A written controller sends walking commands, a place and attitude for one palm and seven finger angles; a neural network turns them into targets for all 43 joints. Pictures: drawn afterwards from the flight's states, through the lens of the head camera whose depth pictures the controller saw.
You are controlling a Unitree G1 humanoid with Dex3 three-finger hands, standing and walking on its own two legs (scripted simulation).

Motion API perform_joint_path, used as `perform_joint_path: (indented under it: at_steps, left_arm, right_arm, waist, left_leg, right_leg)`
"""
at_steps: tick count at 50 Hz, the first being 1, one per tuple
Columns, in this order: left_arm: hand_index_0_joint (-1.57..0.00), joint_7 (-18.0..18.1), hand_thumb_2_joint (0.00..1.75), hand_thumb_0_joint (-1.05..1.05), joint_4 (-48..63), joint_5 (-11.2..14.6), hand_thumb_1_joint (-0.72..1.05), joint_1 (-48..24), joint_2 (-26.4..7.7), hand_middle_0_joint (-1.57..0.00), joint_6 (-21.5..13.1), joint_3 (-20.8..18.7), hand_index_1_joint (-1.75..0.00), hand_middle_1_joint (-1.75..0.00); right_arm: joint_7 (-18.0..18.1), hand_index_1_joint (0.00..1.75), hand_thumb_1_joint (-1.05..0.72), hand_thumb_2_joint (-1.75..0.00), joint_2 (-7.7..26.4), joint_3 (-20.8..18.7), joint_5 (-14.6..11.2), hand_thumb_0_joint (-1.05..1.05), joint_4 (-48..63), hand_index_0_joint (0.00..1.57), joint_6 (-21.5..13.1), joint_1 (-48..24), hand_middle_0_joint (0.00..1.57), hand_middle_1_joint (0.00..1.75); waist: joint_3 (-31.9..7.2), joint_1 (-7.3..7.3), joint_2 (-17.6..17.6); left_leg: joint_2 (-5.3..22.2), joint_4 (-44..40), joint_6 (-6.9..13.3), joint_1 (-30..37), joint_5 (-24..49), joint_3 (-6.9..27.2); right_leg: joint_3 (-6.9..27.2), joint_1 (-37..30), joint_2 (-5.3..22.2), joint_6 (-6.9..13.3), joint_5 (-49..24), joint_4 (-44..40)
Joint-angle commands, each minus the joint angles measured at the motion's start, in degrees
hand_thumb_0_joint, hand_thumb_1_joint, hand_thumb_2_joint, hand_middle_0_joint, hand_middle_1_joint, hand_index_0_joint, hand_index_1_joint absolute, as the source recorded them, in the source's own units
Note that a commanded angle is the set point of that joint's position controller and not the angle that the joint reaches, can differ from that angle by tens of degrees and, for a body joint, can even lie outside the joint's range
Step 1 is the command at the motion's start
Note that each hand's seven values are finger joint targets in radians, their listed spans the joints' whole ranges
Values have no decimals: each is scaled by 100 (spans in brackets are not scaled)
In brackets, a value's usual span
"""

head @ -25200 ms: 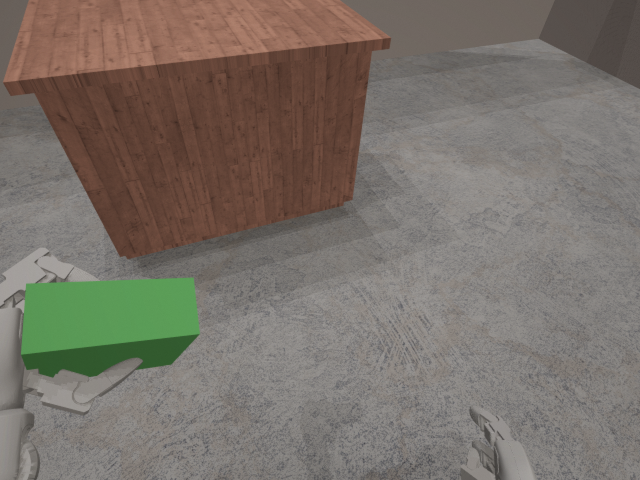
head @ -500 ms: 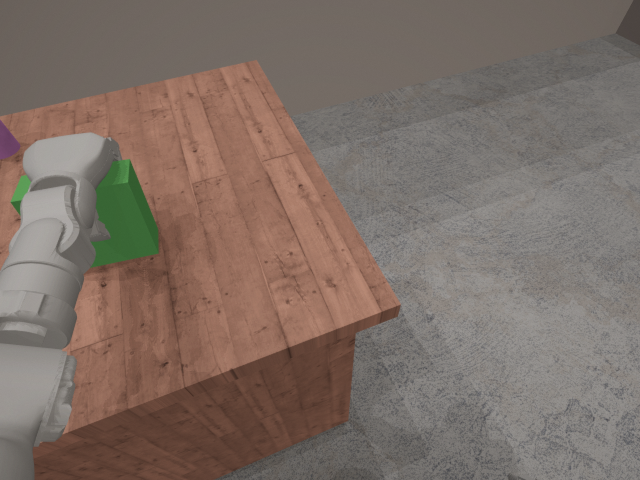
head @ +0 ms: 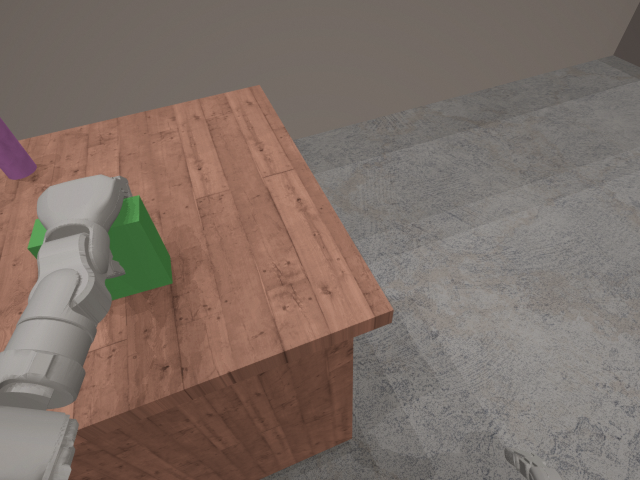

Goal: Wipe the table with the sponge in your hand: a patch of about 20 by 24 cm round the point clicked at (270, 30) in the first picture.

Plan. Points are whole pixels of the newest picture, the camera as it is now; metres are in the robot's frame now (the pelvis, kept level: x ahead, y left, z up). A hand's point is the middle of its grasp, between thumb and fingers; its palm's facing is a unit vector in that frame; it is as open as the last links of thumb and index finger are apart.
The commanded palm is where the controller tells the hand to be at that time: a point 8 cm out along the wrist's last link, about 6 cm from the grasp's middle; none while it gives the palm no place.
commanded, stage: wipe back along the middle lane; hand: left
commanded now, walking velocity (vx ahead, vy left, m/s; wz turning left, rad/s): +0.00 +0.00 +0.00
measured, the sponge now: (116, 263) +0.38 +0.31 +0.07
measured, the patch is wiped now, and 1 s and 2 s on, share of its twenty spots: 0.55 0.70 0.80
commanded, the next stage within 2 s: slide across to the third lane in 1.08 s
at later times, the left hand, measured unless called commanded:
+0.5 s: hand (101, 258) +0.34 +0.29 +0.12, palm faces +0.05 -0.01 -1.00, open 9.9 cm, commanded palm +0.30 +0.28 +0.15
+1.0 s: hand (109, 292) +0.29 +0.26 +0.12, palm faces +0.08 -0.04 -1.00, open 9.8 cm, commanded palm +0.25 +0.26 +0.15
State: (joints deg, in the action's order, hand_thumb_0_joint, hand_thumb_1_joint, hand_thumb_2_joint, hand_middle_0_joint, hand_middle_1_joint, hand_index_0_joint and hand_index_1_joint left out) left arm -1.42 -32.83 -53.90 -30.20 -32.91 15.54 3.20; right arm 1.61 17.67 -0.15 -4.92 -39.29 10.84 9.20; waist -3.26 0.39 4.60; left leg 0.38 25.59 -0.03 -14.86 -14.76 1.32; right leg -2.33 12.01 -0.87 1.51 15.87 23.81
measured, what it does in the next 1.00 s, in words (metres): stands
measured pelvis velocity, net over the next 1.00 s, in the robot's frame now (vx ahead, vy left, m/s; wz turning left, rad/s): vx -0.01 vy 0.00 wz -0.01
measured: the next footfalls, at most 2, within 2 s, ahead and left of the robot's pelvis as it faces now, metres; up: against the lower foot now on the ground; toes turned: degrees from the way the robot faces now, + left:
none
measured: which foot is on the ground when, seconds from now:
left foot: down 0.00-1.00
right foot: down 0.00-1.00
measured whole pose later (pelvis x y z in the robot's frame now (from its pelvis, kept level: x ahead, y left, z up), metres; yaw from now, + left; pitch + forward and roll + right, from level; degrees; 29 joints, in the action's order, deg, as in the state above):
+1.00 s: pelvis -0.01 +0.00 +0.00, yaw -1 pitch +0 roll +0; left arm -0.8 -1.1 -53.5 -9.0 -27.3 29.8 9.4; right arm 0.5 16.3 2.5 -4.9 -36.1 9.5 2.9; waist -3.3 4.1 6.1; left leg -0.2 26.7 0.0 -11.1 -15.3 0.5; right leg -1.5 9.5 -0.2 1.3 17.4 27.1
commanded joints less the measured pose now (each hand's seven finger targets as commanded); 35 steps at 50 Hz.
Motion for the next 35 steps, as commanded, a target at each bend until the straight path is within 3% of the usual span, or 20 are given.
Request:
perform_joint_path:
  at_steps: [1,2,4,6,7,10,11,13,15,18,20,23,25,28,30,33,35]
  left_arm:
    - [-120,-96,130,0,706,7,10,-1165,-1109,-120,32,-231,-160,-160]
    - [-120,-84,130,0,601,2,10,-1100,-1210,-120,47,-332,-160,-160]
    - [-120,-108,130,0,666,9,10,-939,-1079,-120,79,-246,-160,-160]
    - [-120,-98,130,0,812,10,10,-903,-1076,-120,118,-260,-160,-160]
    - [-120,-97,130,0,856,13,10,-850,-834,-120,158,-73,-160,-160]
    - [-120,-92,130,0,1109,70,10,-555,-914,-120,236,-221,-160,-160]
    - [-120,-87,130,0,1101,53,10,-563,-736,-120,279,-53,-160,-160]
    - [-120,-95,130,0,1325,92,10,-458,-586,-120,367,42,-160,-160]
    - [-120,-80,130,0,1632,194,10,-119,-746,-120,430,-210,-160,-160]
    - [-120,-85,130,0,1883,273,10,258,-474,-120,545,-40,-160,-160]
    - [-120,-77,130,0,2172,366,10,615,-594,-120,623,-255,-160,-160]
    - [-120,-80,130,0,2549,361,10,757,-156,-120,787,131,-160,-160]
    - [-120,-59,130,0,2840,397,10,892,-186,-120,899,44,-160,-160]
    - [-120,-31,130,0,2994,375,10,961,97,-120,1065,328,-160,-160]
    - [-120,-5,130,0,3100,344,10,899,-59,-120,1180,190,-160,-160]
    - [-120,-5,130,0,3004,276,10,689,131,-120,1349,453,-160,-160]
    - [-120,-7,130,0,3069,262,10,745,-127,-120,1425,234,-160,-160]
  right_arm:
    - [55,30,-90,-90,716,-186,22,0,796,20,-234,-463,20,30]
    - [56,30,-90,-90,744,-177,26,0,766,20,-236,-437,20,30]
    - [49,30,-90,-90,731,-157,15,0,817,20,-245,-482,20,30]
    - [40,30,-90,-90,724,-155,25,0,831,20,-240,-534,20,30]
    - [33,30,-90,-90,699,-149,16,0,861,20,-247,-568,20,30]
    - [10,30,-90,-90,698,-129,29,0,946,20,-259,-685,20,30]
    - [4,30,-90,-90,687,-129,19,0,914,20,-262,-656,20,30]
    - [-19,30,-90,-90,686,-136,15,0,951,20,-265,-692,20,30]
    - [-32,30,-90,-90,679,-129,30,0,1044,20,-276,-824,20,30]
    - [-62,30,-90,-90,651,-128,20,0,1067,20,-302,-853,20,30]
    - [-85,30,-90,-90,652,-110,32,0,1127,20,-305,-986,20,30]
    - [-127,30,-90,-90,613,-108,7,0,1148,20,-321,-1059,20,30]
    - [-151,30,-90,-90,608,-96,14,0,1198,20,-326,-1177,20,30]
    - [-159,30,-90,-90,567,-75,3,0,1181,20,-351,-1243,20,30]
    - [-139,30,-90,-90,586,-72,8,0,1175,20,-342,-1342,20,30]
    - [-95,30,-90,-90,554,-18,-1,0,1133,20,-351,-1395,20,30]
    - [-67,30,-90,-90,560,14,6,0,1144,20,-344,-1500,20,30]
  waist:
    - [-1225,50,-524]
    - [-1137,60,-633]
    - [-1079,83,-684]
    - [-1143,105,-518]
    - [-1075,89,-527]
    - [-1137,205,-408]
    - [-1090,120,-477]
    - [-1108,130,-528]
    - [-1243,286,-413]
    - [-1222,246,-633]
    - [-1246,377,-533]
    - [-1013,282,-589]
    - [-1010,358,-471]
    - [-855,297,-633]
    - [-809,333,-626]
    - [-736,281,-700]
    - [-799,363,-669]
  left_leg:
    - [-303,-44,364,439,1881,-183]
    - [-285,-57,348,375,1806,-166]
    - [-289,-54,337,336,1829,-170]
    - [-274,-53,327,409,1892,-166]
    - [-272,-38,319,438,1909,-166]
    - [-266,-39,300,407,1990,-117]
    - [-254,-19,299,455,1993,-147]
    - [-238,-20,287,497,1987,-107]
    - [-237,-18,296,508,2164,-72]
    - [-234,32,291,550,2294,-107]
    - [-225,13,278,506,2409,-78]
    - [-189,-6,258,593,2402,-55]
    - [-153,-35,252,616,2477,-15]
    - [-152,-82,236,623,2211,-11]
    - [-141,-134,236,593,2000,-8]
    - [-181,-170,241,586,1730,-46]
    - [-178,-196,235,576,1658,-31]
  right_leg:
    - [116,-612,-89,129,-2285,-70]
    - [94,-569,-96,126,-2242,-78]
    - [91,-576,-92,126,-2298,-64]
    - [98,-549,-83,141,-2262,-31]
    - [57,-471,-98,139,-2241,-31]
    - [91,-565,-99,183,-2278,-15]
    - [56,-493,-100,158,-2259,18]
    - [23,-443,-117,156,-2184,13]
    - [72,-640,-108,194,-2336,40]
    - [36,-691,-112,141,-2555,86]
    - [77,-805,-100,165,-2633,111]
    - [-10,-579,-128,134,-2408,101]
    - [16,-579,-132,167,-2324,103]
    - [-45,-467,-140,142,-2089,93]
    - [8,-451,-143,172,-1907,69]
    - [-16,-402,-137,158,-1702,54]
    - [64,-474,-135,189,-1643,53]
